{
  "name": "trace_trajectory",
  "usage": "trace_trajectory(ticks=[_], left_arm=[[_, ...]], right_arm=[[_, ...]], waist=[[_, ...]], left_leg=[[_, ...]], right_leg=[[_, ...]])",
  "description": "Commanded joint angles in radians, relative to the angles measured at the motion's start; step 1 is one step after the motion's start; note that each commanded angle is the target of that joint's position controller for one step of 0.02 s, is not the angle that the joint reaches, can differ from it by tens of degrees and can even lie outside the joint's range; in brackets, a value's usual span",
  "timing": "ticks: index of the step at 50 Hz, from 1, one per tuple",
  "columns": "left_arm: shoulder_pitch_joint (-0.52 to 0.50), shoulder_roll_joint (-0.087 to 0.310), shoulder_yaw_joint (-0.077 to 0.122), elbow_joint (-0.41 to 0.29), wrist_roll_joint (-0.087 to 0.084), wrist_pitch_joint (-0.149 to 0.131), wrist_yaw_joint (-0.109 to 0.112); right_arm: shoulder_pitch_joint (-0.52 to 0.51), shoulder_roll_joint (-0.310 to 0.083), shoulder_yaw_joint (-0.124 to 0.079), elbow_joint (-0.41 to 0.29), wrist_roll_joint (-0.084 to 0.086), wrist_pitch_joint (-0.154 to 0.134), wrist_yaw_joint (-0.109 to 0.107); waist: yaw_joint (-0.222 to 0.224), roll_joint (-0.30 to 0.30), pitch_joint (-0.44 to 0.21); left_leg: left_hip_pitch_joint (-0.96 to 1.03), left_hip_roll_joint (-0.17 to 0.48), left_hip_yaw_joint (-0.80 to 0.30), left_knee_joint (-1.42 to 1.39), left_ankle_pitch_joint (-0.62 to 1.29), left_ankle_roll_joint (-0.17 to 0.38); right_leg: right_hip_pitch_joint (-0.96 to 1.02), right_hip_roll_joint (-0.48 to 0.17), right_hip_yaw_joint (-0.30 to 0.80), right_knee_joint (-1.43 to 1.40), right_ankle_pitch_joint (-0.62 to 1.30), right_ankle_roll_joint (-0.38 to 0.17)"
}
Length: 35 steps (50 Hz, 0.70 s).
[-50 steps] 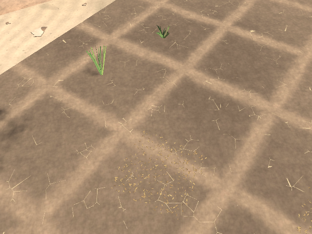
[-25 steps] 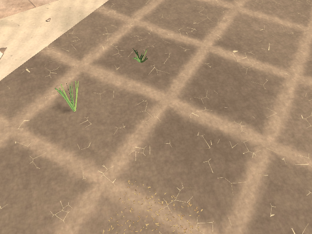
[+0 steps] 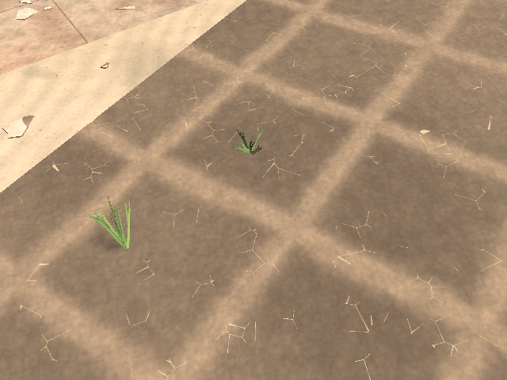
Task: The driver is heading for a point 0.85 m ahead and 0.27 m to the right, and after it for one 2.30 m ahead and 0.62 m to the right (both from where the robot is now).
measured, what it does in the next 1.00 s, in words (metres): walks ahead, turning right: left foot, then right foot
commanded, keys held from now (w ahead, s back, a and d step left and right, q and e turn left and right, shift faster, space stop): w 0.24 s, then w+e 0.76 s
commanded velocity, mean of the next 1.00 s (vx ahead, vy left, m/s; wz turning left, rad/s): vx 0.50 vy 0.00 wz -0.32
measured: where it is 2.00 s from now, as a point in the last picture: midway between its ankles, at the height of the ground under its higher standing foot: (342, 258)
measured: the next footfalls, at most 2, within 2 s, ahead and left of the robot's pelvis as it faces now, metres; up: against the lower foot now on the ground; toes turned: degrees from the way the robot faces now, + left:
left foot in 0.30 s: +0.36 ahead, +0.15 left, +0.00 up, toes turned +2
right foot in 0.84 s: +0.61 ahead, -0.13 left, +0.00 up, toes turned -20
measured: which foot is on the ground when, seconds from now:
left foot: up 0.00-0.28, down 0.30-0.86, up 0.88-1.00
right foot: down 0.00-0.32, up 0.34-0.82, down 0.84-1.00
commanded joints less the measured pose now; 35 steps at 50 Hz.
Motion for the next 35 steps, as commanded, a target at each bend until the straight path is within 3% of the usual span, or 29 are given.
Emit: trace_trajectory(ticks=[1, 5, 10, 13, 14, 15, 16, 17, 18, 19, 20, 21, 23, 25, 27, 31, 35], left_arm=[[-0.038, 0.154, 0.033, -0.052, -0.004, -0.018, 0.015], [0.025, 0.169, 0.034, -0.022, -0.014, -0.008, 0.027], [0.107, 0.179, 0.039, 0.027, -0.021, 0.020, 0.033], [0.094, 0.196, 0.047, 0.034, -0.025, 0.034, 0.040], [0.073, 0.201, 0.048, 0.031, -0.025, 0.040, 0.041], [0.061, 0.180, 0.038, 0.022, -0.020, 0.043, 0.041], [0.071, 0.125, 0.016, -0.007, 0.004, 0.039, 0.042], [0.208, 0.006, -0.015, -0.007, -0.013, 0.018, 0.032], [0.127, 0.137, 0.015, 0.006, -0.039, 0.003, 0.030], [0.039, 0.175, 0.031, -0.025, -0.058, -0.004, 0.029], [0.001, 0.160, 0.031, -0.030, -0.054, -0.004, 0.036], [-0.010, 0.147, 0.037, -0.027, -0.041, 0.004, 0.040], [0.038, 0.103, 0.038, -0.015, -0.042, 0.031, 0.038], [0.024, 0.074, 0.037, -0.029, -0.040, 0.054, 0.040], [-0.020, 0.071, 0.039, -0.054, -0.033, 0.063, 0.040], [-0.123, 0.053, 0.031, -0.092, -0.026, 0.050, 0.016], [-0.256, 0.040, 0.019, -0.154, -0.023, 0.047, -0.008]], right_arm=[[-0.012, -0.050, -0.012, -0.059, -0.008, -0.003, -0.003], [-0.148, -0.016, 0.002, -0.091, -0.001, -0.018, 0.014], [-0.269, -0.024, 0.007, -0.140, 0.009, -0.031, 0.044], [-0.220, -0.062, -0.007, -0.137, 0.006, -0.036, 0.053], [-0.128, -0.088, -0.022, -0.114, 0.003, -0.038, 0.048], [0.035, -0.138, -0.047, -0.066, -0.001, -0.039, 0.039], [0.216, -0.213, -0.067, -0.036, -0.017, -0.035, 0.025], [0.229, -0.246, -0.071, -0.018, -0.016, -0.030, 0.030], [0.208, -0.139, -0.045, -0.032, -0.007, -0.030, 0.028], [0.137, -0.106, -0.034, -0.037, -0.007, -0.032, 0.022], [0.071, -0.086, -0.028, -0.041, -0.011, -0.036, 0.022], [0.025, -0.057, -0.022, -0.040, -0.015, -0.040, 0.024], [-0.013, -0.036, -0.020, -0.029, -0.026, -0.052, 0.025], [-0.023, -0.050, -0.026, -0.013, -0.025, -0.060, 0.023], [-0.015, -0.069, -0.033, 0.002, -0.028, -0.061, 0.014], [0.000, -0.097, -0.041, 0.018, -0.025, -0.049, -0.003], [0.071, -0.128, -0.052, 0.046, -0.009, -0.026, -0.012]], waist=[[-0.030, -0.098, -0.002], [0.020, -0.096, 0.027], [0.050, -0.097, 0.060], [-0.002, -0.123, 0.020], [-0.060, -0.130, -0.035], [-0.137, -0.113, -0.142], [-0.190, 0.011, -0.307], [-0.110, 0.271, -0.424], [-0.158, 0.134, -0.349], [-0.147, 0.097, -0.200], [-0.115, 0.029, -0.128], [-0.089, 0.025, -0.070], [-0.043, 0.055, -0.048], [-0.026, 0.038, -0.012], [-0.028, 0.019, 0.013], [-0.056, 0.001, 0.036], [-0.107, -0.022, 0.074]], left_leg=[[-0.078, 0.034, -0.020, -0.126, 0.155, -0.024], [-0.028, -0.008, 0.026, -0.372, 0.332, -0.021], [-0.068, -0.039, 0.026, -0.500, 0.280, 0.011], [0.043, -0.075, 0.041, -0.534, 0.165, 0.051], [0.184, -0.106, 0.066, -0.556, 0.157, 0.072], [0.435, -0.098, 0.061, -0.551, 0.195, 0.103], [0.761, 0.107, -0.160, -0.508, 0.214, 0.163], [1.041, 0.307, -0.609, -0.630, -0.007, 0.303], [0.974, 0.277, -0.601, -0.693, -0.128, 0.259], [0.840, 0.248, -0.441, -0.721, -0.094, 0.213], [0.705, 0.211, -0.336, -0.755, -0.008, 0.192], [0.605, 0.177, -0.246, -0.793, 0.056, 0.179], [0.498, 0.143, -0.134, -0.852, 0.120, 0.170], [0.453, 0.142, -0.048, -0.888, 0.190, 0.179], [0.460, 0.141, 0.017, -0.905, 0.234, 0.183], [0.493, 0.111, 0.149, -0.917, 0.281, 0.160], [0.610, 0.148, 0.208, -0.893, 0.323, 0.153]], right_leg=[[0.033, -0.265, 0.193, -0.193, 0.207, -0.155], [0.054, -0.231, 0.115, -0.204, 0.194, -0.121], [0.225, -0.302, 0.132, -0.139, 0.242, -0.117], [0.285, -0.323, 0.145, -0.035, 0.455, -0.091], [0.269, -0.300, 0.134, 0.070, 0.605, -0.076], [0.179, -0.245, 0.105, 0.256, 0.616, -0.048], [-0.049, -0.169, 0.066, 0.576, 0.285, -0.014], [-0.421, 0.000, 0.099, 0.878, -0.412, 0.036], [-0.514, -0.054, 0.209, 0.972, -0.426, 0.028], [-0.561, -0.098, 0.188, 0.972, -0.330, 0.021], [-0.525, -0.145, 0.167, 0.935, -0.241, 0.028], [-0.493, -0.171, 0.166, 0.885, -0.184, 0.035], [-0.401, -0.201, 0.170, 0.850, -0.125, 0.045], [-0.424, -0.211, 0.166, 0.820, -0.088, 0.056], [-0.483, -0.215, 0.174, 0.749, -0.008, 0.068], [-0.479, -0.200, 0.118, 0.512, 0.186, 0.070], [-0.508, -0.182, 0.051, 0.372, 0.196, 0.048]])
